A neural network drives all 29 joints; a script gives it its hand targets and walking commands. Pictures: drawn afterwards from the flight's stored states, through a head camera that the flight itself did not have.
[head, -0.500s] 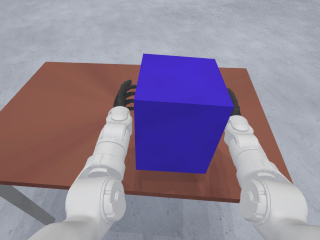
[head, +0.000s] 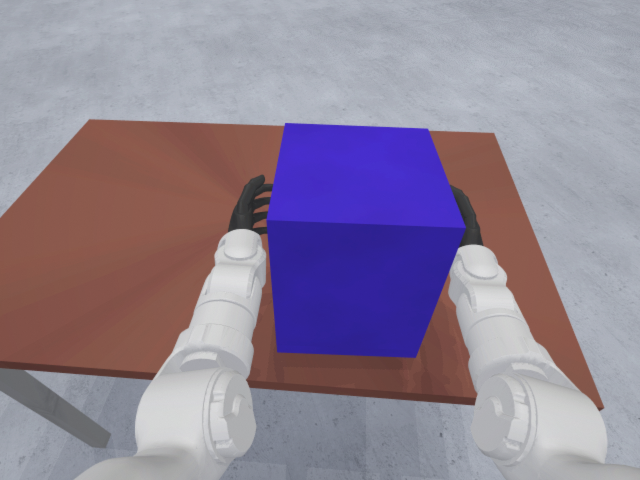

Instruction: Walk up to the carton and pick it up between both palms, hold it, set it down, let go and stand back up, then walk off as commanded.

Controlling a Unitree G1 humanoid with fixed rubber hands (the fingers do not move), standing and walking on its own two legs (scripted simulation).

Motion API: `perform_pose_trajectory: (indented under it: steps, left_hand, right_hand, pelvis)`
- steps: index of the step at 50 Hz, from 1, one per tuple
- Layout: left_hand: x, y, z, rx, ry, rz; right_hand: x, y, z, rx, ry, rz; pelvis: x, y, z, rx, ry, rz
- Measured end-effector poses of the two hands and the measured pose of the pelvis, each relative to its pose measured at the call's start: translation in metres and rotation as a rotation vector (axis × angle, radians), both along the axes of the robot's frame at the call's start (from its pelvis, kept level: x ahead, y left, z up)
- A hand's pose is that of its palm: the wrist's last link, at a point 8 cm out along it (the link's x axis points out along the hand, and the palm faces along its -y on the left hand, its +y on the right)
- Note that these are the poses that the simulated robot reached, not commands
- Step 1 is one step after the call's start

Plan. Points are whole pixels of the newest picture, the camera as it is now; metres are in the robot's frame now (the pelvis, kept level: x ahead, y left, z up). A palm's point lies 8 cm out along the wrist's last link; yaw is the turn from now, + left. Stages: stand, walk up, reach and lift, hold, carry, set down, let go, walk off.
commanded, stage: set down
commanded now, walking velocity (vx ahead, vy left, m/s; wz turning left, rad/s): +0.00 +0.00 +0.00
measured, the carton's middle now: (351, 242) +0.42 +0.00 +0.06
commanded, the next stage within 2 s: none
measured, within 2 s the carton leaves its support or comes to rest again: rests again in 1.10 s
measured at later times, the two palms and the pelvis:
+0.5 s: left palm (245, 248) +0.39 +0.14 +0.08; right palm (459, 256) +0.39 -0.15 +0.07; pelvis +0.00 +0.00 +0.00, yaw +0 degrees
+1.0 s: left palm (244, 254) +0.39 +0.15 +0.07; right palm (457, 262) +0.39 -0.14 +0.06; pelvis +0.00 +0.00 +0.00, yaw +0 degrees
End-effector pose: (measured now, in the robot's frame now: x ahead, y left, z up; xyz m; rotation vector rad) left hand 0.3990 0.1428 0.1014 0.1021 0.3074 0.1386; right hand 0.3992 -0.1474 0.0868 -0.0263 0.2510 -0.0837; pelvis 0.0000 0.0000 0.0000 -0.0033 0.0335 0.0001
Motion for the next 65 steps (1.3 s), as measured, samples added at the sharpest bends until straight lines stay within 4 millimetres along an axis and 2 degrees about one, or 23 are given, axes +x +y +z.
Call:
perform_pose_trajectory:
  steps: [28,65]
  left_hand:
    - [-0.007,0.002,-0.027,0.002,0.023,-0.002]
    - [-0.008,0.005,-0.037,-0.011,0.007,-0.003]
  right_hand:
    - [-0.006,0.002,-0.020,-0.011,0.005,0.000]
    - [-0.008,0.004,-0.028,-0.008,-0.010,0.008]
  pelvis:
    - [0.001,0.000,0.000,0.000,0.002,0.000]
    - [0.003,0.000,0.000,0.000,0.004,0.001]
